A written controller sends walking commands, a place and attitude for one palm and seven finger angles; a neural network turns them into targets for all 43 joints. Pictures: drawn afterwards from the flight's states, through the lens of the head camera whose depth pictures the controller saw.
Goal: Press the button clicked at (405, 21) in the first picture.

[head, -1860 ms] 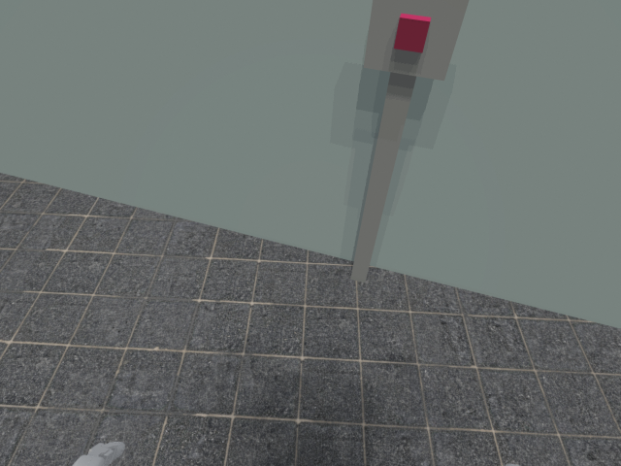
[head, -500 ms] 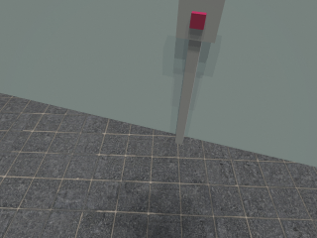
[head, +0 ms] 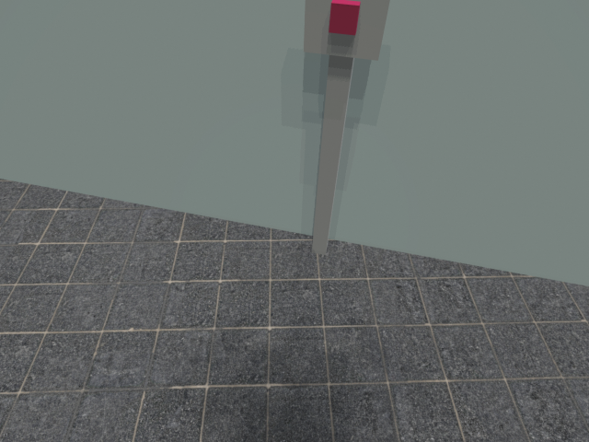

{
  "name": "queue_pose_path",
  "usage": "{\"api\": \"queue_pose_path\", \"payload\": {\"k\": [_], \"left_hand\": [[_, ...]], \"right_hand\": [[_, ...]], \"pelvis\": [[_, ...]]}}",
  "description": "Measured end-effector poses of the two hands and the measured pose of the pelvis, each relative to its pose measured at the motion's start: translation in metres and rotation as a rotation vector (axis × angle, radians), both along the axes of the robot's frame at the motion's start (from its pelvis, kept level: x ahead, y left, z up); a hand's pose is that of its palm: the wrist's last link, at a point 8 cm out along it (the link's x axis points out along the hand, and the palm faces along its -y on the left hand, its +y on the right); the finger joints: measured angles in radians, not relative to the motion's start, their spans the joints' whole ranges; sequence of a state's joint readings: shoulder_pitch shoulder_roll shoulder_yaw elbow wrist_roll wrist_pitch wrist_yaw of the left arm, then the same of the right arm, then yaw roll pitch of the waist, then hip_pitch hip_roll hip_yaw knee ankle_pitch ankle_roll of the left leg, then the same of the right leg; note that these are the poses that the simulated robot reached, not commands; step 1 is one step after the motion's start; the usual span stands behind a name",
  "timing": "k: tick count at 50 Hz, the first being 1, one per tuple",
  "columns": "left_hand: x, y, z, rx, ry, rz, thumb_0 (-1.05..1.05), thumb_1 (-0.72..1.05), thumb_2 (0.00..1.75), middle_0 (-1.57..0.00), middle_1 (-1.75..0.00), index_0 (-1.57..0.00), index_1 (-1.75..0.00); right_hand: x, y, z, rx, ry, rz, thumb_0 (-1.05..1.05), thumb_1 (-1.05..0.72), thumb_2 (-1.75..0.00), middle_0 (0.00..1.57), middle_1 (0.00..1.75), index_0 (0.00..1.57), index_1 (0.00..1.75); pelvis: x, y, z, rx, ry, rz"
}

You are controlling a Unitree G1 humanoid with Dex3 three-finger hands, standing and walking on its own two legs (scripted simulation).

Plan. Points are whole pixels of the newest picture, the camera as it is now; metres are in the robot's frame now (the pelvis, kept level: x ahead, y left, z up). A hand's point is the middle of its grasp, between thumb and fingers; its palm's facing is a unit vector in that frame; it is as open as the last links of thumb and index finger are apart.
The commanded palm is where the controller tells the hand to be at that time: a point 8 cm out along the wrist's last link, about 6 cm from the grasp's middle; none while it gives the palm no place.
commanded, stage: walk to a spot facing it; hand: left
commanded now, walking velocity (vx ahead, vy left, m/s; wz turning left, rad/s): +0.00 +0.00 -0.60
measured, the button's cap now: (344, 16) +0.91 -0.04 +0.18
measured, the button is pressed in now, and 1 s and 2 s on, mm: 0 0 0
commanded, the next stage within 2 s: take the last steps up to it in 0.22 s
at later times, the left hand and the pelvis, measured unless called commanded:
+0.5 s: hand out of the picture +0.07 +0.16 -0.16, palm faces -0.16 -0.96 -0.23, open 7.4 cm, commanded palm none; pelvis -0.01 -0.02 +0.00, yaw -13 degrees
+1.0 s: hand (221, 403) +0.21 +0.14 -0.18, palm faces -0.31 -0.94 -0.13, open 7.4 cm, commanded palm none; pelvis +0.12 -0.02 +0.00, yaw -16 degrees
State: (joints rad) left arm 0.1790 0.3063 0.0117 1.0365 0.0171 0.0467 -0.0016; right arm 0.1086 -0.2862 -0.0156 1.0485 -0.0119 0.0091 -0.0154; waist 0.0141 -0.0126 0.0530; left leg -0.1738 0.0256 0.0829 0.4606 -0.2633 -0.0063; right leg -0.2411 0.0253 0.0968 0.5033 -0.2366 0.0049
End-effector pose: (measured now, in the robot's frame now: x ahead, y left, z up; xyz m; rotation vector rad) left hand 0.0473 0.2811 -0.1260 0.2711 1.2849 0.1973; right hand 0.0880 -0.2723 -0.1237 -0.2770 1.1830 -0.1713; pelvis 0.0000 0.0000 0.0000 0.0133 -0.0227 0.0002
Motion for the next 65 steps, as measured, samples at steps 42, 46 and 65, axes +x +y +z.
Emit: {"api": "queue_pose_path", "payload": {"k": [42, 46, 65], "left_hand": [[0.109, -0.046, -0.020, -0.168, 0.004, -0.228, 0.01, 0.91, 0.90, -0.19, -0.30, -0.20, -0.30], [0.136, -0.060, -0.024, -0.165, 0.048, -0.256, 0.01, 0.91, 0.90, -0.19, -0.30, -0.19, -0.30], [0.320, -0.188, -0.019, -0.155, -0.153, -0.220, -0.03, 0.95, 0.90, -0.20, -0.30, -0.20, -0.30]], "right_hand": [[-0.137, 0.082, 0.009, 0.084, 0.209, -0.420, 0.00, -0.90, -0.90, 0.20, 0.30, 0.20, 0.30], [-0.156, 0.107, 0.008, 0.139, 0.334, -0.485, 0.00, -0.90, -0.90, 0.20, 0.30, 0.20, 0.30], [0.010, -0.014, -0.018, 0.178, 0.358, -0.450, 0.01, -0.90, -0.90, 0.21, 0.30, 0.20, 0.30]], "pelvis": [[0.067, 0.008, 0.009, -0.054, 0.031, -0.260], [0.090, -0.001, 0.006, -0.046, 0.035, -0.276], [0.229, -0.105, -0.007, -0.030, 0.031, -0.217]]}}
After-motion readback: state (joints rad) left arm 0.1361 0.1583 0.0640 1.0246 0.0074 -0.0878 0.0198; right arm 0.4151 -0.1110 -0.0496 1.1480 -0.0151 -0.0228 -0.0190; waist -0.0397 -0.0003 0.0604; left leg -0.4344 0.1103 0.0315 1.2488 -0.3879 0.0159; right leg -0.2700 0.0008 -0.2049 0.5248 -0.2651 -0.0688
